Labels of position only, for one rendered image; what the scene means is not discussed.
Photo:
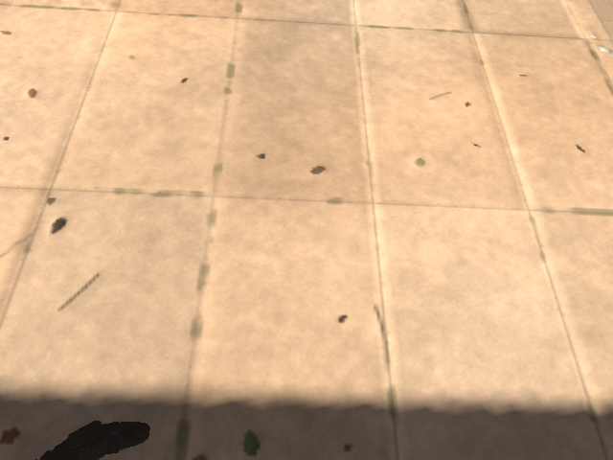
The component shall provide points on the left robot hand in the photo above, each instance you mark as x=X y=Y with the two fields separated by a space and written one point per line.
x=94 y=441

